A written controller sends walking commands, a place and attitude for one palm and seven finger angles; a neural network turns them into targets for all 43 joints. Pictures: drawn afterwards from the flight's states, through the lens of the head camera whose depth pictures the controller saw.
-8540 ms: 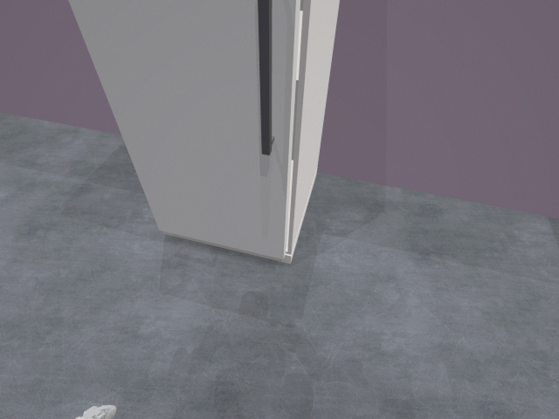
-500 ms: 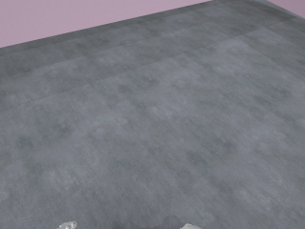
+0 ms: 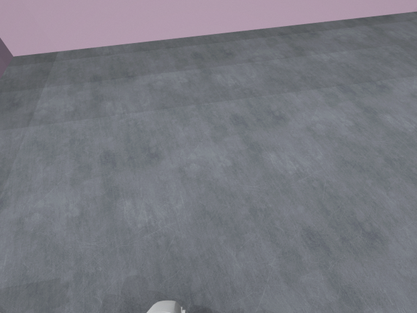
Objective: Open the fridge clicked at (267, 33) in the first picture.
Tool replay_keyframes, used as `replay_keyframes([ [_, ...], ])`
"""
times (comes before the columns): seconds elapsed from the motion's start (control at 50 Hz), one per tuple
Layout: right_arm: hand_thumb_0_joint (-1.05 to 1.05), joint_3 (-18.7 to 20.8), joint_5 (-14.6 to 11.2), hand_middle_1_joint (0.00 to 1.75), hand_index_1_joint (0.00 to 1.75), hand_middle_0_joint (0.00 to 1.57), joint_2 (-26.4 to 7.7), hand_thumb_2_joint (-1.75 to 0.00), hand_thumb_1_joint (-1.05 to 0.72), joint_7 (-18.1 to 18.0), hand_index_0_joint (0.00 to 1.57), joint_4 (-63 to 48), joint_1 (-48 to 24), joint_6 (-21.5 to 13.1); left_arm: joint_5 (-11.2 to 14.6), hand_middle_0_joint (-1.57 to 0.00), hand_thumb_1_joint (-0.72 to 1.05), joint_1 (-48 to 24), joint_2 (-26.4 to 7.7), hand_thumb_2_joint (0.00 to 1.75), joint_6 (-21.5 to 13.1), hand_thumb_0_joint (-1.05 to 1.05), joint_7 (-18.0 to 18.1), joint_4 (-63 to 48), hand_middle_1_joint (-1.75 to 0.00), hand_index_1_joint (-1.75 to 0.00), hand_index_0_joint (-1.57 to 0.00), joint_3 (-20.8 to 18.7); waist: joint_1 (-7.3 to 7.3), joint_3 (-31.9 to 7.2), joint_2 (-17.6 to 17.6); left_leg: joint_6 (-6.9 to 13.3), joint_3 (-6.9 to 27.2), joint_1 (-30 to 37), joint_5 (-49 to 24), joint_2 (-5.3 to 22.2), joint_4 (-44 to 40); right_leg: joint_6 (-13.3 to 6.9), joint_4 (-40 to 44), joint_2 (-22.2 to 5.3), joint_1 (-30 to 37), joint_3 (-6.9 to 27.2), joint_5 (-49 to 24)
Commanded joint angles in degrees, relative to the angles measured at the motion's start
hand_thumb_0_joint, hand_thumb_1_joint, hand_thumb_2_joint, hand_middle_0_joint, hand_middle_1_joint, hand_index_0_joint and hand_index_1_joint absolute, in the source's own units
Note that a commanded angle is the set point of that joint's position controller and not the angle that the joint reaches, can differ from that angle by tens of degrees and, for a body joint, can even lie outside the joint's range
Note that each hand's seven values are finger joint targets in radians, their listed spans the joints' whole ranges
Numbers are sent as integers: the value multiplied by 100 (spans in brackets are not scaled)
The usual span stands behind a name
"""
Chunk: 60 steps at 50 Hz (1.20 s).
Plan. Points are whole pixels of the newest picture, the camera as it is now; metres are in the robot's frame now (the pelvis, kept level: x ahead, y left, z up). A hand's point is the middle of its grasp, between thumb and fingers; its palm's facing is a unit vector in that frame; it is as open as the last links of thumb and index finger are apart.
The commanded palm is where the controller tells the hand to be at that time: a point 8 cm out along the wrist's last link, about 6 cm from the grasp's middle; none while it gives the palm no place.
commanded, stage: turn to face it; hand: right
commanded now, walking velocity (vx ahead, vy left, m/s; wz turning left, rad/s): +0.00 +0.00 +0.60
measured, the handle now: out of the picture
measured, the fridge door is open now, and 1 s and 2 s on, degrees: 0 0 0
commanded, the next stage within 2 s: none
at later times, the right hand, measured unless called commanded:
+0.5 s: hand out of the picture +0.14 -0.13 -0.16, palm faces -0.26 +0.94 -0.23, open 7.4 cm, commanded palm none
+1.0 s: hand (263, 298) +0.18 -0.10 -0.17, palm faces -0.57 +0.78 -0.24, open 7.4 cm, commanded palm none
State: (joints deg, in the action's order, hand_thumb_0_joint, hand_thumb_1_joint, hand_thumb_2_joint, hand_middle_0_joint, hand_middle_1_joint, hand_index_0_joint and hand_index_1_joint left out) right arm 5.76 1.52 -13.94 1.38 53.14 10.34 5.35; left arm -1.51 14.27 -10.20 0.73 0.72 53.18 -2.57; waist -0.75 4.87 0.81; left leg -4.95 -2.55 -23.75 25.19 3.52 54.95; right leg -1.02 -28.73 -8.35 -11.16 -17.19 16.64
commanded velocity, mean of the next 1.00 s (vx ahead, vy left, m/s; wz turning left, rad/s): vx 0.00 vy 0.00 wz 0.60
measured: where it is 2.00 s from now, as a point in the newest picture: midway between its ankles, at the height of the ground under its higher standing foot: outside the picture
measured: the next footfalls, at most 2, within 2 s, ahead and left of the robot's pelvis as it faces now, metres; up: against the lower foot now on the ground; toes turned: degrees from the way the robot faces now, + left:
left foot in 0.12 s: +0.03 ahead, +0.15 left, +0.00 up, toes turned +11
right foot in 0.58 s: +0.08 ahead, -0.07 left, +0.00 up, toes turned +17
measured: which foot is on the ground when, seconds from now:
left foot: up 0.00-0.10, down 0.12-0.60, up 0.62-1.00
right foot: down 0.00-0.12, up 0.14-0.56, down 0.58-1.00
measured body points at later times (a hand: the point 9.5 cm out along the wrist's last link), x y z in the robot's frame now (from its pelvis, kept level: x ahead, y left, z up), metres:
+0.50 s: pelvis +0.00 +0.03 +0.00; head +0.03 +0.04 +0.44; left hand +0.01 +0.31 -0.14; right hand +0.15 -0.18 -0.14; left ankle -0.01 +0.14 -0.74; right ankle +0.04 -0.10 -0.70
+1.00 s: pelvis -0.01 +0.02 -0.01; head +0.02 +0.04 +0.44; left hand -0.14 +0.24 -0.15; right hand +0.21 -0.14 -0.15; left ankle -0.11 +0.11 -0.71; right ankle +0.05 -0.08 -0.74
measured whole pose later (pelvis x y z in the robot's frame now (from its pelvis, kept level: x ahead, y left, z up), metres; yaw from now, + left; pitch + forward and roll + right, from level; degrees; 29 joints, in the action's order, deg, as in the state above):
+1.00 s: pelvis -0.01 +0.02 -0.01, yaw +37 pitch +0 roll +1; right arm 5.2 1.4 -13.4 1.4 52.9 9.3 4.7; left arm -1.7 14.5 -11.4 1.1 0.4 53.6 -3.2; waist -1.3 5.2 -0.8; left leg -3.9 -3.6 -20.5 26.0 2.9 47.0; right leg 0.9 -31.0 -9.8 -12.3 -17.5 17.1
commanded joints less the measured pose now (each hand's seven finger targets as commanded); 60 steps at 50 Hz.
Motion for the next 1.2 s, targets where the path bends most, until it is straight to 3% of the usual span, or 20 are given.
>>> replay_keyframes([
  [0.0, 0, -50, -39, 30, 30, 20, -119, -90, -90, 16, 20, -631, -387, -282, -10, -20, 90, 260, -1303, 90, -103, 0, 44, -182, -30, -30, -20, -429, -202, -691, -1360, 175, -304, -28, 68, -109, -1092, -540, 461, -1527, 902, 774, -2882],
  [0.06, 0, -7, -32, 30, 30, 20, -340, -90, -90, -41, 20, -489, 212, -396, 28, -20, 90, 226, -1271, 90, -80, 0, 2, -168, -30, -30, -20, -429, 172, -908, -871, 388, -398, 1366, -1384, -189, -2867, 4, -616, -1351, 280, 287, -2456],
  [0.08, 0, 62, 15, 30, 30, 20, -885, -90, -90, -101, 20, -367, 599, -494, 78, -20, 90, 361, -1005, 90, -58, 0, -37, -268, -30, -30, -20, -366, 353, -1156, 417, 701, 665, 2568, -2597, 658, -3423, 357, -1757, -958, -855, 138, -1118],
  [0.1, 0, 184, -12, 30, 30, 20, -1484, -90, -90, -187, 20, -276, 885, -530, 56, -20, 90, 49, -597, 90, -17, 0, -60, -609, -30, -30, -20, -221, 486, -1072, 1805, 1346, 2491, 2853, -4773, 2004, -3428, 643, -3103, -92, -2385, 381, 1948],
  [0.14, 0, 207, -96, 30, 30, 20, -1340, -90, -90, -277, 20, -287, 698, -447, 75, -20, 90, -400, -726, 90, 114, 0, 64, -690, -30, -30, -20, -225, 471, -877, 1456, 1599, 2332, 2161, -4417, 1721, -3421, 574, -3879, -52, -2515, 1470, 1769],
  [0.24, 0, 15, -77, 30, 30, 20, -868, -90, -90, -234, 20, -517, -164, -500, 13, -20, 90, 1, -820, 90, 155, 0, 17, -299, -30, -30, -20, -256, 5, -584, 762, 1304, 1369, 1491, -3469, 875, -3515, 725, -3512, 19, -1992, 1501, 451],
  [0.42, 0, 74, -32, 30, 30, 20, -1041, -90, -90, -214, 20, -486, 142, -446, 68, -20, 90, -571, -806, 90, 77, 0, 49, -619, -30, -30, -20, -202, 226, -684, 735, 1606, 2344, 1537, -3030, 812, -3465, 655, -2040, 416, -1599, 1541, 743],
  [0.52, 0, 92, -67, 30, 30, 20, -1041, -90, -90, -210, 20, -600, -255, -361, 135, -20, 90, 109, -792, 90, -8, 0, 125, -522, -30, -30, -20, -191, -137, -837, 801, 1201, 2579, 806, -2978, 464, -2952, 471, -13, 671, -77, 1446, -26],
  [0.54, 0, 54, -93, 30, 30, 20, -848, -90, -90, -204, 20, -646, -290, -351, 135, -20, 90, 332, -914, 90, -56, 0, 145, -472, -30, -30, -20, -207, -239, -943, 317, 946, 2342, 399, -2522, 108, -2511, 392, 670, 379, 565, 1666, -379],
  [0.56, 0, 8, -149, 30, 30, 20, -488, -90, -90, -164, 20, -751, -61, -315, 61, -20, 90, 298, -1420, 90, -104, 0, 153, -552, -30, -30, -20, -266, -160, -951, -1264, 601, 1670, -648, -809, -682, -1527, -24, 1302, -942, 1126, 3042, -383],
  [0.58, 0, 14, -90, 30, 30, 20, -469, -90, -90, -119, 20, -804, 57, -321, 38, -20, 90, 171, -1734, 90, -57, 0, 127, -709, -30, -30, -20, -322, -84, -731, -1903, 326, 731, -987, 847, -819, -112, -584, 1513, -2001, 692, 3706, -654],
  [0.62, 0, 152, 23, 30, 30, 20, -708, -90, -90, -68, 20, -562, 29, -246, 4, -20, 90, -315, -1268, 90, -104, 0, 171, -786, -30, -30, -20, -186, 82, -280, -1208, 201, 891, -761, 261, -492, 1213, -448, 1556, -1476, -283, 3113, -490],
  [0.68, 0, 119, -5, 30, 30, 20, -509, -90, -90, 17, 20, -419, 261, -217, 22, -20, 90, -472, -1068, 90, -159, 0, 167, -798, -30, -30, -20, -155, 179, -399, -895, 66, 580, -878, -332, -346, 1668, -358, 1238, -971, 129, 1887, -1562],
  [0.86, 0, -7, -45, 30, 30, 20, -219, -90, -90, 46, 20, -608, -431, -187, 9, -20, 90, 349, -1183, 90, -114, 0, 104, -353, -30, -30, -20, -328, -243, -457, -1064, 6, 9, -581, 111, -24, 56, -661, 950, -1348, 777, 1325, -2298],
  [0.94, 0, -57, -51, 30, 30, 20, -154, -90, -90, 24, 20, -605, -414, -274, -9, -20, 90, 289, -1346, 90, -79, 0, 40, -233, -30, -30, -20, -425, -238, -612, -1346, 158, -321, 47, 159, -167, -1034, -559, 494, -1472, 726, 952, -2775],
  [1.0, 0, -6, -46, 30, 30, 20, -370, -90, -90, -25, 20, -449, 146, -395, 26, -20, 90, 222, -1307, 90, -57, 0, 1, -233, -30, -30, -20, -426, 108, -861, -913, 365, -417, 1463, -1336, -246, -2877, 1, -550, -1253, 108, 420, -2337],
  [1.02, 0, 68, -5, 30, 30, 20, -899, -90, -90, -91, 20, -348, 533, -484, 70, -20, 90, 363, -1038, 90, -36, 0, -33, -314, -30, -30, -20, -363, 305, -1085, 412, 679, 676, 2642, -2463, 650, -3486, 383, -1633, -875, -1016, 229, -929],
  [1.04, 0, 186, -16, 30, 30, 20, -1531, -90, -90, -189, 20, -264, 829, -518, 52, -20, 90, 5, -613, 90, 16, 0, -65, -641, -30, -30, -20, -216, 471, -998, 1845, 1299, 2577, 2683, -4394, 2061, -3584, 662, -3047, -69, -2412, 443, 1924],
  [1.08, 0, 214, -82, 30, 30, 20, -1363, -90, -90, -278, 20, -289, 568, -454, 60, -20, 90, -425, -743, 90, 126, 0, 58, -672, -30, -30, -20, -218, 440, -751, 1528, 1609, 2316, 2121, -3844, 1709, -3572, 564, -3792, -50, -2626, 1520, 1640],
  [1.18, 0, 14, -85, 30, 30, 20, -864, -90, -90, -233, 20, -460, -76, -513, 3, -20, 90, -74, -827, 90, 155, 0, 18, -305, -30, -30, -20, -253, 54, -655, 717, 1330, 1418, 1686, -3792, 874, -3468, 730, -3439, 59, -2051, 1506, 440],
])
